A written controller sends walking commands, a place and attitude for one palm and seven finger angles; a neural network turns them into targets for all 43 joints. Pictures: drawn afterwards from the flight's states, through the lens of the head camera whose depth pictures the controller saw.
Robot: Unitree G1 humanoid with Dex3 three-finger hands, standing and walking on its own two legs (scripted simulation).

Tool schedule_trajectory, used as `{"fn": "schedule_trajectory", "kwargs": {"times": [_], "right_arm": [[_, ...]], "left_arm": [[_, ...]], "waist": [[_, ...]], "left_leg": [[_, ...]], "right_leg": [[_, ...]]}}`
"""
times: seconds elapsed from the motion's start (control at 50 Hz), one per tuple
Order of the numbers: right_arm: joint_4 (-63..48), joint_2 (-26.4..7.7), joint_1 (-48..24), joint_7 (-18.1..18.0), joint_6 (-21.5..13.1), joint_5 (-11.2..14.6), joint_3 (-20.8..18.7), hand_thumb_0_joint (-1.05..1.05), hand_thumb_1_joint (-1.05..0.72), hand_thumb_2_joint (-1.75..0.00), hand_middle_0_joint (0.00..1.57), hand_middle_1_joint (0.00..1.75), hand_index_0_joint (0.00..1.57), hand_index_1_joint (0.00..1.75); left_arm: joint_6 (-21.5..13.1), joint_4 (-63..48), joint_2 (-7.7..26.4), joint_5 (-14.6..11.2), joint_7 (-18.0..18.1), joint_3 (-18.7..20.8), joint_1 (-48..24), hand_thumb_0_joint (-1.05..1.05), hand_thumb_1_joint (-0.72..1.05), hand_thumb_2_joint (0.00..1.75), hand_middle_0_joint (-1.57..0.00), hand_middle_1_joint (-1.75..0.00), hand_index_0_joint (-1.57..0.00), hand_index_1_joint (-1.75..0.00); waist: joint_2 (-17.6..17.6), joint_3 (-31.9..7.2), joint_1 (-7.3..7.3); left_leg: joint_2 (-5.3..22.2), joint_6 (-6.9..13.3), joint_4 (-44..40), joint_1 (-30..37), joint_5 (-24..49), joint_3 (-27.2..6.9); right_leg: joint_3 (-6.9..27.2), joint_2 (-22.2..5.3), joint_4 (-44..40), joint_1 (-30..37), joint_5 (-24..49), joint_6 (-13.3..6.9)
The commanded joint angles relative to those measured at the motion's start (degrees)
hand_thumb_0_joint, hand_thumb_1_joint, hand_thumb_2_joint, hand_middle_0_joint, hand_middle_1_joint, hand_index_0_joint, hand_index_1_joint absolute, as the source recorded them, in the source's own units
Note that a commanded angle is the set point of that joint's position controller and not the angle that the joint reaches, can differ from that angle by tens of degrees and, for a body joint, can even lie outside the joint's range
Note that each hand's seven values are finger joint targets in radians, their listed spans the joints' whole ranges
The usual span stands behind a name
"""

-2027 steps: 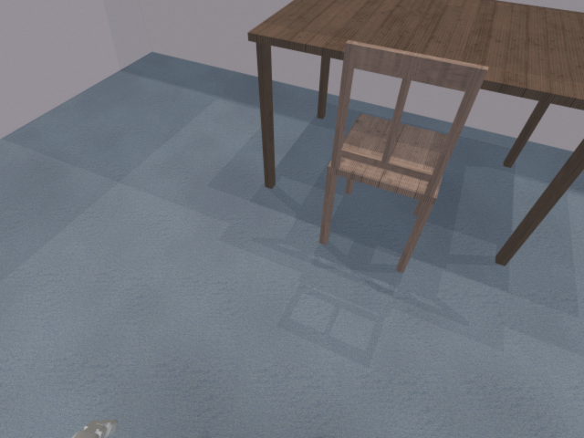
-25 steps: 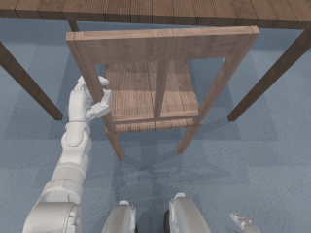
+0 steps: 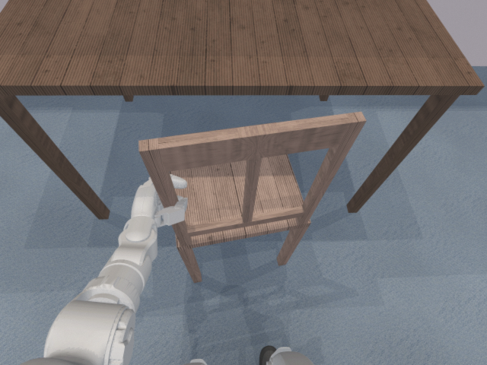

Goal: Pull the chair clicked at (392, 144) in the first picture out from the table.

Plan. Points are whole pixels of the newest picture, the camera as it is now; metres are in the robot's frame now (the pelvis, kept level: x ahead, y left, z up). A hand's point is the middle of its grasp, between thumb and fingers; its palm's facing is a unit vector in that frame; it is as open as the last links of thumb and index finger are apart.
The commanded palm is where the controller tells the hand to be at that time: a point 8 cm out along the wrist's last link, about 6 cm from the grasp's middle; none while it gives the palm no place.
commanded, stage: step backward, pulling the chair out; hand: left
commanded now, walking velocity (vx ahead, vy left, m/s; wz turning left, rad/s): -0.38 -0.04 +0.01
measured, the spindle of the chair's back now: (250, 192) +0.45 -0.03 -0.09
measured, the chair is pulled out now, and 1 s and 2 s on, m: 0.04 0.17 0.21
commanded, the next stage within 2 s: none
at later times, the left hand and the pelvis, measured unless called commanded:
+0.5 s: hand (182, 260) +0.30 +0.10 -0.06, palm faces +0.04 -0.99 -0.16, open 5.8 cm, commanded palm +0.31 +0.15 -0.06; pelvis -0.07 -0.02 -0.01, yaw +0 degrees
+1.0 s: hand (172, 288) +0.25 +0.11 -0.06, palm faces +0.02 -0.98 -0.19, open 5.9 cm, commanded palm +0.26 +0.16 -0.05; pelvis -0.09 -0.02 -0.01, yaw +0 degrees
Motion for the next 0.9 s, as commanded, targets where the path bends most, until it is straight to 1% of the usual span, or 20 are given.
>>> {"fn": "schedule_trajectory", "kwargs": {"times": [0.0,0.08,0.24,0.28,0.3,0.36,0.4,0.44,0.48,0.5,0.52,0.56,0.6,0.66,0.68,0.74,0.78,0.82,0.84,0.88], "right_arm": [[-2.7,-7.8,5.3,-0.6,-1.9,-0.5,-2.9,0.00,-0.90,-0.90,0.20,0.30,0.20,0.30],[-3.3,-7.9,4.0,-0.7,-2.4,-0.3,-3.1,0.00,-0.90,-0.90,0.20,0.30,0.20,0.30],[-2.3,-8.1,1.9,-1.3,-5.2,0.2,-2.5,0.00,-0.90,-0.90,0.20,0.30,0.20,0.30],[-1.9,-7.7,1.4,-1.3,-6.1,0.3,-2.2,0.00,-0.90,-0.90,0.20,0.30,0.20,0.30],[-1.7,-7.7,1.6,-1.4,-6.6,0.4,-2.1,0.00,-0.90,-0.90,0.20,0.30,0.20,0.30],[-1.3,-7.9,1.6,-1.5,-7.8,0.5,-1.9,0.00,-0.90,-0.90,0.20,0.30,0.20,0.30],[-1.0,-7.7,2.2,-1.4,-8.6,0.6,-1.8,0.00,-0.90,-0.90,0.20,0.30,0.20,0.30],[-0.6,-8.1,2.9,-1.3,-9.2,0.7,-2.1,0.00,-0.90,-0.90,0.20,0.30,0.20,0.30],[0.1,-8.3,2.9,-0.8,-9.4,0.6,-2.1,0.00,-0.90,-0.90,0.20,0.30,0.20,0.30],[0.4,-8.4,2.8,-0.8,-9.5,0.6,-2.0,0.00,-0.90,-0.90,0.20,0.30,0.20,0.30],[0.3,-8.4,2.5,-0.8,-9.6,0.6,-1.8,0.00,-0.90,-0.90,0.20,0.30,0.20,0.30],[0.3,-8.8,2.1,-1.0,-9.7,0.8,-1.5,0.00,-0.90,-0.90,0.20,0.30,0.20,0.30],[-1.1,-8.6,0.7,-1.3,-9.8,0.9,-1.0,0.00,-0.90,-0.90,0.20,0.30,0.20,0.30],[-2.7,-8.8,-0.6,-1.6,-9.7,1.1,-0.6,0.00,-0.90,-0.90,0.20,0.30,0.20,0.30],[-3.1,-8.7,-1.1,-1.7,-9.6,0.9,-0.5,0.00,-0.90,-0.90,0.20,0.30,0.20,0.30],[-3.0,-8.5,-1.4,-2.3,-9.1,0.1,-0.8,0.00,-0.90,-0.90,0.20,0.30,0.20,0.30],[-3.0,-8.1,-2.0,-2.1,-8.7,-0.3,-0.9,0.00,-0.90,-0.90,0.20,0.30,0.20,0.30],[-3.4,-7.8,-2.6,-2.0,-8.5,-0.3,-0.8,0.00,-0.90,-0.90,0.20,0.30,0.20,0.30],[-3.5,-8.1,-2.3,-2.1,-8.6,-0.2,-1.0,0.00,-0.90,-0.90,0.20,0.30,0.20,0.30],[-3.5,-7.5,-0.7,-1.7,-8.6,-0.3,-1.1,0.00,-0.90,-0.90,0.20,0.30,0.20,0.30]], "left_arm": [[-2.6,-10.6,9.3,2.7,-0.3,-1.3,-15.9,0.00,0.90,0.90,-0.50,-1.45,-0.50,-1.45],[-2.9,-12.8,10.1,2.5,-0.2,-0.9,-13.6,0.00,0.90,0.90,-0.50,-1.45,-0.50,-1.45],[-3.7,-13.1,11.3,2.0,0.8,-1.0,-16.2,0.00,0.90,0.90,-0.50,-1.45,-0.50,-1.45],[-4.1,-13.2,10.5,1.9,1.0,-1.8,-16.8,0.00,0.90,0.90,-0.50,-1.45,-0.50,-1.45],[-4.2,-13.1,10.6,1.8,1.2,-1.8,-16.9,0.00,0.90,0.90,-0.50,-1.45,-0.50,-1.45],[-4.5,-12.7,11.8,1.7,1.6,-1.6,-16.9,0.00,0.90,0.90,-0.50,-1.45,-0.50,-1.45],[-5.1,-12.3,12.0,1.7,1.9,-1.9,-16.1,0.00,0.90,0.90,-0.50,-1.45,-0.50,-1.45],[-5.5,-11.9,13.1,1.7,2.2,-1.7,-15.5,0.00,0.90,0.90,-0.50,-1.45,-0.50,-1.45],[-5.5,-11.3,12.2,2.0,2.4,-2.2,-13.9,0.00,0.90,0.90,-0.50,-1.45,-0.50,-1.45],[-5.5,-11.3,11.7,2.1,2.4,-2.5,-13.5,0.00,0.90,0.90,-0.50,-1.45,-0.50,-1.45],[-5.5,-11.8,11.7,2.0,2.4,-2.4,-13.0,0.00,0.90,0.90,-0.50,-1.45,-0.50,-1.45],[-5.5,-12.5,10.7,1.9,2.4,-3.5,-12.1,0.00,0.90,0.90,-0.50,-1.45,-0.50,-1.45],[-5.6,-13.9,9.1,1.6,2.3,-4.9,-11.8,0.00,0.90,0.90,-0.50,-1.45,-0.50,-1.45],[-4.9,-15.6,8.1,1.3,2.7,-5.6,-11.0,0.00,0.90,0.90,-0.50,-1.45,-0.50,-1.45],[-4.8,-16.7,7.4,1.2,2.6,-6.0,-11.6,0.00,0.90,0.90,-0.50,-1.45,-0.50,-1.45],[-4.3,-16.5,8.4,1.1,2.3,-4.8,-11.0,0.00,0.90,0.90,-0.50,-1.45,-0.50,-1.45],[-4.1,-16.6,8.1,1.6,2.0,-5.2,-10.7,0.00,0.90,0.90,-0.50,-1.45,-0.50,-1.45],[-4.0,-16.9,8.9,1.8,2.1,-4.5,-10.3,0.00,0.90,0.90,-0.50,-1.45,-0.50,-1.45],[-3.9,-16.7,9.7,1.9,2.3,-4.1,-10.1,0.00,0.90,0.90,-0.50,-1.45,-0.50,-1.45],[-4.1,-16.1,10.2,2.0,2.5,-4.0,-8.7,0.00,0.90,0.90,-0.50,-1.45,-0.50,-1.45]], "waist": [[6.2,-25.8,0.85],[4.9,-26.0,1.27],[5.4,-21.0,2.20],[5.3,-20.1,2.41],[3.7,-19.9,2.42],[0.8,-18.1,2.45],[-4.3,-17.3,2.25],[-6.9,-16.7,2.04],[-6.2,-17.4,2.29],[-6.5,-17.8,2.18],[-6.2,-17.8,2.18],[-3.0,-17.6,2.10],[0.0,-16.5,2.78],[3.9,-14.3,3.48],[5.3,-13.9,3.57],[3.4,-14.1,3.75],[5.3,-12.8,3.85],[3.6,-10.9,4.32],[1.7,-10.1,4.41],[-6.3,-8.9,4.03]], "left_leg": [[9.0,-2.7,-3.3,17.0,39.2,-6.8],[9.2,-2.6,-4.7,16.2,34.2,-6.5],[9.6,-0.9,-8.5,10.5,16.7,-6.6],[9.4,-0.6,-8.6,9.0,11.9,-6.5],[9.0,-0.6,-8.0,8.7,9.8,-6.2],[7.0,-0.8,-6.3,7.4,3.4,-5.5],[4.2,-1.4,-3.3,9.2,-2.0,-4.3],[1.4,-2.1,0.2,11.4,-5.8,-3.0],[0.4,-2.4,1.1,12.7,-5.6,-2.9],[0.3,-2.4,0.2,13.1,-4.8,-3.0],[0.6,-2.2,-1.3,13.7,-3.8,-3.2],[2.5,-1.7,-6.0,14.4,-0.5,-4.7],[5.3,-0.9,-10.0,12.5,-1.3,-6.3],[9.1,0.6,-15.3,7.8,-8.8,-9.3],[10.0,1.0,-15.7,6.8,-7.2,-10.1],[11.5,1.6,-13.5,7.0,5.1,-10.6],[11.4,1.1,-12.9,4.7,3.0,-9.3],[10.1,0.7,-11.6,0.2,-6.2,-8.0],[8.6,0.3,-10.1,-1.3,-9.8,-7.9],[3.0,-1.3,-1.3,2.0,-16.3,-4.9]], "right_leg": [[3.9,-5.9,0.4,14.2,28.2,-0.8],[4.3,-5.9,-0.3,15.4,25.7,-0.8],[4.4,-5.3,0.4,13.8,7.9,-0.3],[5.0,-5.6,1.0,13.8,4.3,-0.2],[5.4,-5.8,0.5,13.5,3.4,-0.3],[7.3,-7.1,-2.0,11.9,-1.0,-0.7],[10.5,-9.4,-7.5,9.7,-5.6,-1.1],[14.6,-12.3,-13.7,8.5,-9.3,-2.1],[15.5,-14.5,-16.2,10.0,-9.0,-2.8],[14.3,-14.6,-16.0,11.3,-7.2,-2.6],[12.8,-14.0,-15.4,11.7,-5.9,-2.1],[8.8,-11.3,-12.1,11.6,-4.3,-1.1],[5.9,-8.0,-8.2,11.3,-7.4,0.1],[4.1,-5.1,-1.2,12.5,-12.7,-0.1],[3.7,-4.3,1.7,13.2,-10.0,-0.3],[4.0,-3.8,5.3,16.1,-1.6,-0.2],[4.5,-4.4,6.1,16.7,-2.0,-0.7],[6.7,-5.6,4.8,17.6,-6.6,-1.4],[8.5,-6.5,2.8,17.1,-8.8,-2.3],[15.6,-11.0,-8.6,9.9,-20.1,-4.0]]}}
